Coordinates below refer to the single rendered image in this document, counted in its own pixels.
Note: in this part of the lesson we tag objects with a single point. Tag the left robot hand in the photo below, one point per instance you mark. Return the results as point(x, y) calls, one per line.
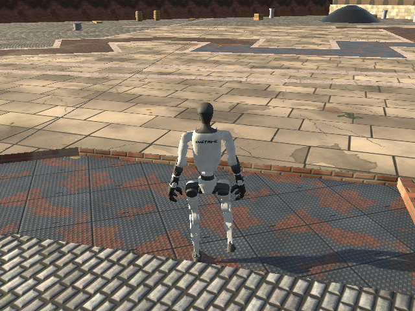
point(171, 193)

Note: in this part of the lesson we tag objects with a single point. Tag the left robot forearm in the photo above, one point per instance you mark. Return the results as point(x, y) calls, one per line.
point(175, 175)

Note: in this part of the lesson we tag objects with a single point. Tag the right robot hand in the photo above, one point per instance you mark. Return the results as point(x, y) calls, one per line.
point(241, 190)

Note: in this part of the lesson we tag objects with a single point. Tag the left robot shin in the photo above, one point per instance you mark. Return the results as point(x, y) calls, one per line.
point(195, 235)

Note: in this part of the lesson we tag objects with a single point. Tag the robot head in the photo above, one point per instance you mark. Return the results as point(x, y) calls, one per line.
point(205, 113)

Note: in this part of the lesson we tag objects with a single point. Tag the robot right upper arm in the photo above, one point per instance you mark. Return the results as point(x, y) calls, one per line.
point(230, 147)

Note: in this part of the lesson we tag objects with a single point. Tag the right robot forearm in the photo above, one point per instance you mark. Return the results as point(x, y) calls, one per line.
point(237, 173)

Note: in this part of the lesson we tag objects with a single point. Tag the robot left upper arm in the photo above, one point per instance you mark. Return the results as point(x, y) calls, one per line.
point(182, 149)

